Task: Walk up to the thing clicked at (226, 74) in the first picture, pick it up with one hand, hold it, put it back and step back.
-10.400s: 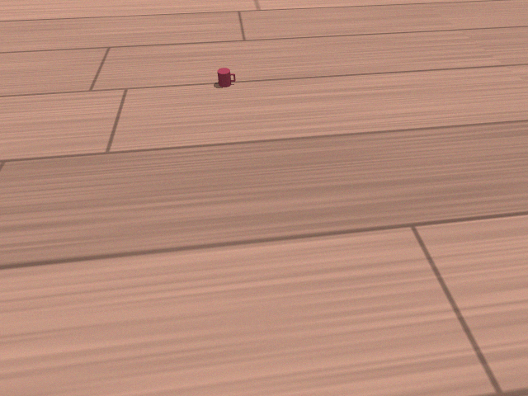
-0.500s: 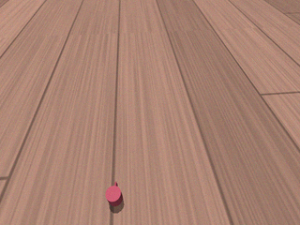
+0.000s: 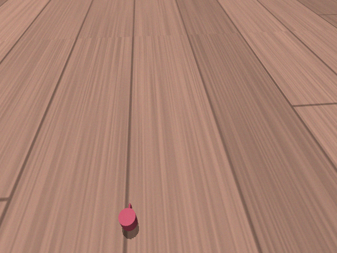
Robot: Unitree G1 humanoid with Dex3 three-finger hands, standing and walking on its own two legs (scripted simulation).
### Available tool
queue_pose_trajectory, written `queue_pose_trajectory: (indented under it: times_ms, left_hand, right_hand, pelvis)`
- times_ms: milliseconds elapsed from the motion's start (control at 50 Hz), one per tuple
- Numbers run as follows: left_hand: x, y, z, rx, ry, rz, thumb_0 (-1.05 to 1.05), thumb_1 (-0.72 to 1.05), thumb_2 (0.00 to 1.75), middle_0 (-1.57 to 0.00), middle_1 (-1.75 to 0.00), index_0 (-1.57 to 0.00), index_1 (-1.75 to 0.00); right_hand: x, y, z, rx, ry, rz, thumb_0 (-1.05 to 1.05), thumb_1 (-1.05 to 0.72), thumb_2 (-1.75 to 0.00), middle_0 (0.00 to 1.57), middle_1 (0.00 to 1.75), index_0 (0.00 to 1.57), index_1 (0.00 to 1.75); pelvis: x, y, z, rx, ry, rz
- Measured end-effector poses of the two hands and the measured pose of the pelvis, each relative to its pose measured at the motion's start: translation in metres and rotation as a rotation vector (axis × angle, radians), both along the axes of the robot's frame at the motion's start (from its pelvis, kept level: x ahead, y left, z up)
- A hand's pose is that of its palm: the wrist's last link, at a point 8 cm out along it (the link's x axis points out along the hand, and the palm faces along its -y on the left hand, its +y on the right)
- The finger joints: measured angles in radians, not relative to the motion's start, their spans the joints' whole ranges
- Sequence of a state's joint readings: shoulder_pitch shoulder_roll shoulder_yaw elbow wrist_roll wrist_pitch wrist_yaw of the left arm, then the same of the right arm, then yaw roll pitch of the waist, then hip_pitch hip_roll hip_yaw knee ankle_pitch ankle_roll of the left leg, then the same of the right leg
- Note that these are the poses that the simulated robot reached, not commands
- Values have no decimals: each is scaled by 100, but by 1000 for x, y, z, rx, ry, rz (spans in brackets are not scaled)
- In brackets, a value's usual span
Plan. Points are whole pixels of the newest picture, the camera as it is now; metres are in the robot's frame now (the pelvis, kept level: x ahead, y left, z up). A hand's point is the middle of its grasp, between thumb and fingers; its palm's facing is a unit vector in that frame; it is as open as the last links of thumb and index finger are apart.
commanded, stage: stand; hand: left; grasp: from above
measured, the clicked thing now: (128, 216) +0.43 +0.23 -0.73
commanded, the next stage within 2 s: rise first in 0.44 s
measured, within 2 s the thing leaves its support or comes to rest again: neither
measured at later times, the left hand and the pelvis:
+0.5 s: hand out of the picture +0.07 +0.26 -0.16, palm faces -0.03 -0.94 -0.34, open 7.4 cm; pelvis +0.00 +0.00 +0.00, yaw +0 degrees
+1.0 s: hand out of the picture +0.13 +0.26 -0.20, palm faces -0.09 -0.91 -0.40, open 12.8 cm; pelvis -0.02 +0.00 -0.05, yaw +0 degrees
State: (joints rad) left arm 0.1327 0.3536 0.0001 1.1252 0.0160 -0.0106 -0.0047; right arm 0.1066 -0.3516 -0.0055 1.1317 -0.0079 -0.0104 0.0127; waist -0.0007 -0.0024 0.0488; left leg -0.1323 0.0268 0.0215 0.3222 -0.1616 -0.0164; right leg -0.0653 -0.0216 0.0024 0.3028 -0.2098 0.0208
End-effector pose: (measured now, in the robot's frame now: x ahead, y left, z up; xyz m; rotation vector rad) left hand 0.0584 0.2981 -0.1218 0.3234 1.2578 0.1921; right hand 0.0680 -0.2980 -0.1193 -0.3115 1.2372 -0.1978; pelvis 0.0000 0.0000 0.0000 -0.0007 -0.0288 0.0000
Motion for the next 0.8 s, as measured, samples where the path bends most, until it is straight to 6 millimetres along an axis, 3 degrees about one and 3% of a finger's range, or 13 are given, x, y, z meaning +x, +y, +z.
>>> queue_pose_trajectory:
  times_ms: [580, 680, 800]
  left_hand:
    - [7, 2, 0, -1, -34, 7, 0, 89, 91, -20, -31, -19, -31]
    - [44, -3, -6, -20, -136, 37, 0, 75, 94, -18, -45, -17, -44]
    - [83, 0, -15, -13, -182, -56, 0, 41, 96, -11, -77, -12, -75]
  right_hand:
    - [5, 4, 2, -3, -34, -5, 1, -91, -90, 20, 30, 20, 30]
    - [10, 19, -2, 15, -124, 13, 1, -93, -90, 20, 30, 20, 30]
    - [4, 34, -14, 50, -162, -16, 1, -94, -91, 20, 30, 20, 30]
  pelvis:
    - [0, 3, -1, -1, 6, 0]
    - [-13, 2, -9, -5, 70, 15]
    - [-18, 0, -25, -7, 153, 1]
